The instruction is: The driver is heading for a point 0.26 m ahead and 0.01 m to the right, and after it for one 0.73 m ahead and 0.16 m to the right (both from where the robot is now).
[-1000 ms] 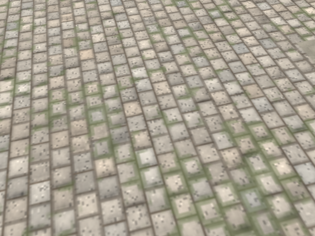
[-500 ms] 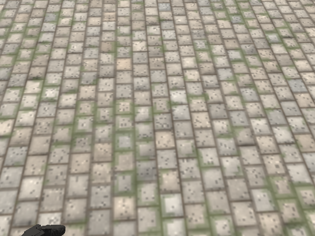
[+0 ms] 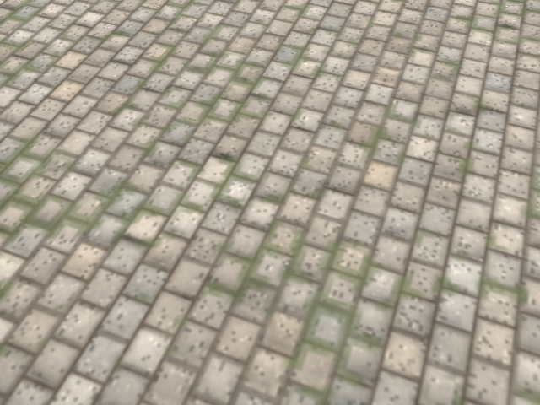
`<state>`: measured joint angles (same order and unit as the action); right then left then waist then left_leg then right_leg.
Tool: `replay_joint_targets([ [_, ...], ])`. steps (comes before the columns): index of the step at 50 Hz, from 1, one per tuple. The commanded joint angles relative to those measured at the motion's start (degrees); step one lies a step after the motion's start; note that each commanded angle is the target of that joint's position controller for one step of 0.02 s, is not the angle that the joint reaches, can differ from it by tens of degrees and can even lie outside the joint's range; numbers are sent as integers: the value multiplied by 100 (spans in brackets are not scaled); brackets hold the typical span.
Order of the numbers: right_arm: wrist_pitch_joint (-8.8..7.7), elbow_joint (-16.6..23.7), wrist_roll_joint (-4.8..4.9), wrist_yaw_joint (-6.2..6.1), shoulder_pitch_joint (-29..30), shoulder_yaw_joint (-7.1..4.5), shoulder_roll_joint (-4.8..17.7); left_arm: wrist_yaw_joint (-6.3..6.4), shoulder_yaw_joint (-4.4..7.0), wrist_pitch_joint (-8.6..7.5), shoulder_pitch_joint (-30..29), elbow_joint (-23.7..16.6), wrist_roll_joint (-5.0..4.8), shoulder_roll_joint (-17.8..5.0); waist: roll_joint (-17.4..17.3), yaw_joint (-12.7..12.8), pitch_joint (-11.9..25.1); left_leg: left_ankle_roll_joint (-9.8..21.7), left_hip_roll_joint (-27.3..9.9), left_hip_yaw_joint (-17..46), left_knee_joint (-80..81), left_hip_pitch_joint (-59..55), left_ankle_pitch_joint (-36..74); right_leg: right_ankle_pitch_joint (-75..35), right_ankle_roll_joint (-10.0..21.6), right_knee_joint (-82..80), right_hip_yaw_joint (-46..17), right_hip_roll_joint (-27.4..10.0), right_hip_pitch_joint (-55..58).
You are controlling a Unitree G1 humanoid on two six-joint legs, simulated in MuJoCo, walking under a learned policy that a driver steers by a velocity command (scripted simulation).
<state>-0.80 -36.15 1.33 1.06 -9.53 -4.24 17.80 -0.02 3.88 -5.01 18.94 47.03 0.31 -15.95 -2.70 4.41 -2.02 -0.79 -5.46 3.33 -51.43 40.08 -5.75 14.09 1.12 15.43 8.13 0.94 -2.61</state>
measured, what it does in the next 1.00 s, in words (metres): walks ahead, turning right: left foot, then right foot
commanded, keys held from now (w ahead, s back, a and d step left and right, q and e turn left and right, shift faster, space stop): w+q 0.12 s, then w+e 0.76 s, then e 0.10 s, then no key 0.02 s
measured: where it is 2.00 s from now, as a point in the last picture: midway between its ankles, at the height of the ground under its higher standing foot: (317, 302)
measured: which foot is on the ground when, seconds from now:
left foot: up 0.00-0.16, down 0.18-0.74, up 0.76-1.00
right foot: down 0.00-0.20, up 0.22-0.72, down 0.74-1.00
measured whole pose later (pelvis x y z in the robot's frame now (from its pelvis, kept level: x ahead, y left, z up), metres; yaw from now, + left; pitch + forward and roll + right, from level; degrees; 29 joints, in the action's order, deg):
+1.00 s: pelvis +0.56 +0.01 +0.00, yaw -16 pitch +2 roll +0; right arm -5.4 -38.9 -0.9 -0.5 -4.9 -3.0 17.1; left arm -0.1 4.0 -2.1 16.7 42.0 -0.6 -16.2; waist -1.2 2.5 -3.2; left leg -3.7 -4.7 5.3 -50.0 36.7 -12.4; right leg 10.3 5.3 21.2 -5.2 6.5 -12.4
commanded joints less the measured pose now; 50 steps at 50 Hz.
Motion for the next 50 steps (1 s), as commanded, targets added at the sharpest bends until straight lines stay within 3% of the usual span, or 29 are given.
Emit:
replay_joint_targets([
  [1,-116,514,-2,114,575,42,66,43,220,-51,-330,-335,-44,-988,593,4,-124,72,-2,-227,818,-60,664,-1894,775,-614,-422,-1480,57],
  [4,-115,688,22,208,915,35,104,40,265,34,-150,-194,-130,-1137,617,47,-257,259,95,-446,1317,-167,409,-2294,669,-459,-173,-1641,469],
  [6,-93,745,-5,240,826,-42,261,59,313,101,-179,-171,-186,-1290,737,-138,-119,484,357,-706,1496,-601,-131,-3801,557,54,53,-1686,716],
  [7,-80,723,-45,227,612,-92,333,71,327,128,-89,-123,-229,-1358,812,-303,93,624,574,-813,1550,-1145,-444,-4776,545,518,89,-1707,708],
  [8,-69,571,-54,195,-50,-205,494,74,308,159,-83,-71,-250,-1373,744,-745,458,815,787,-852,1856,-2132,-349,-5291,476,1345,178,-1635,535],
  [9,-48,291,-36,102,-990,-356,743,78,219,150,-44,-30,-215,-1205,572,-1239,904,1003,838,-682,2135,-3697,86,-4820,328,2470,293,-1451,-258],
  [10,-17,131,-69,-26,-1678,-464,1297,35,11,102,139,-211,14,-627,-575,-1249,1570,1482,-564,1325,2076,-5740,145,-1331,60,4555,351,-941,-2247],
  [11,-90,258,-63,-9,-1546,-399,1420,-37,-118,-31,480,-233,-73,-441,-1188,-936,2604,2358,-1807,4119,3010,-6451,-604,2049,-76,6148,-683,-79,-3447],
  [12,-155,236,-105,43,-1417,-262,946,-92,65,-102,-133,-266,-313,-1061,-325,-1233,2178,2051,-1674,3503,3228,-5986,-826,1773,-20,6439,-1319,-368,-3890],
  [13,-209,157,-137,48,-1173,-209,820,-116,48,-133,-563,-434,-417,-1016,-282,-1125,1284,1811,-1441,2474,3308,-5098,-538,1369,41,6214,-1230,-566,-4048],
  [14,-257,74,-131,55,-819,-159,662,-77,30,-121,-648,-401,-318,-891,46,-845,816,1583,-1159,1830,3435,-4291,-214,904,32,5729,-1201,-830,-3867],
  [15,-313,62,-154,59,-552,-98,443,-53,67,-58,-563,-334,-222,-902,-110,-647,579,1478,-964,1356,3606,-3747,154,581,-6,5409,-1248,-974,-3587],
  [16,-363,55,-183,56,-386,-76,358,-56,71,38,-304,-216,-222,-845,-213,-479,498,1418,-854,1022,3841,-3361,233,307,-50,5316,-1311,-1034,-3229],
  [18,-496,-65,-203,48,-305,-92,340,-27,54,194,-96,-96,-222,-635,-149,-339,397,1437,-829,577,4166,-3035,547,-2,-161,5152,-1339,-1002,-3083],
  [21,-567,-275,-271,-24,-393,-123,380,10,54,256,-470,-190,-203,-519,-17,-400,73,1318,-745,-77,4369,-3107,937,-755,-284,4514,-1534,-913,-3622],
  [26,-545,-483,-227,-125,-510,-140,502,-135,-24,171,-1156,-383,-150,-304,29,-659,-160,1040,-632,-902,4526,-3426,1054,-2133,-226,2867,-1151,-736,-3581],
  [31,-349,-797,-111,-179,-945,-217,664,-323,-90,162,-1853,-806,-140,-231,92,-912,-405,978,-1000,-1179,4134,-4544,1797,-1577,50,2098,-777,-614,-4028],
  [34,-198,-791,-65,-261,-805,-275,883,-407,6,193,-1629,-952,-149,-426,-202,-618,-21,792,-1054,-1398,3205,-4888,4252,-677,360,2038,-297,-183,-3343],
  [36,-111,-749,-39,-323,-638,-281,987,-358,240,227,-464,-753,-168,-847,-266,86,673,567,-870,-1559,1497,-4508,5195,-512,696,1842,-135,261,-1678],
  [37,-149,-688,-63,-352,-615,-228,908,-257,429,268,467,-561,-168,-1247,97,557,1179,323,-619,-1579,-53,-3375,3912,-777,982,1524,-809,36,24],
  [38,-305,-413,-291,-234,-1252,46,11,-176,548,265,573,-541,-213,-1871,1700,-71,1668,-112,534,-1277,-2243,-632,-1739,-330,2081,1338,-3870,-1532,2211],
  [39,-558,-356,-118,-137,-853,66,274,-190,433,192,692,-700,-169,-1539,1189,227,2540,-74,942,127,-3117,233,-2876,315,2525,394,-5743,-2032,2869],
  [40,-706,-184,114,-66,-231,-20,599,-184,344,144,514,-686,-116,-1204,857,380,1785,86,564,354,-3026,730,-2383,82,2148,219,-4869,-1863,2444],
  [41,-781,-117,94,-75,-59,16,562,-175,297,112,160,-733,-148,-1027,447,149,1194,175,301,301,-2483,637,-1885,-337,1914,223,-4131,-1606,1601],
  [42,-789,-162,-63,-116,-2,-12,568,-168,237,111,-240,-803,-161,-837,205,-121,742,140,119,230,-1926,323,-1649,-973,1749,168,-3569,-1370,726],
  [44,-660,-182,-177,-120,-184,-76,616,-119,169,112,-570,-982,-65,-675,388,-450,528,14,-23,226,-1446,-369,-1379,-1726,1710,-79,-3091,-1113,-234],
  [46,-530,-169,-218,-147,-246,-49,476,-52,211,114,-673,-1022,-65,-842,391,-581,332,-212,22,34,-902,-584,-1308,-3084,1684,-85,-2638,-1015,-862],
  [48,-462,-81,-251,-184,16,24,288,39,277,168,-647,-990,-68,-1046,441,-553,252,-378,248,-168,16,-877,-778,-3919,1477,67,-2090,-695,-1375],
  [50,-454,-69,-242,-164,275,83,162,117,290,282,-538,-930,-130,-1053,687,-398,480,-423,517,-278,941,-1348,246,-3801,1147,293,-1731,-368,-1508],
])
